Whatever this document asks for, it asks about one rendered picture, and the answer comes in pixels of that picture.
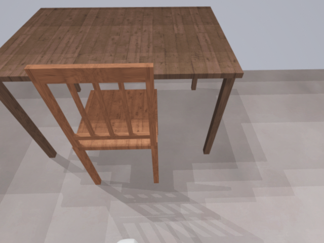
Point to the table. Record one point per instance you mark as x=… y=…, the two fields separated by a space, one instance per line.
x=181 y=42

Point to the chair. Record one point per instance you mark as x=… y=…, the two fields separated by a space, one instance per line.
x=112 y=119

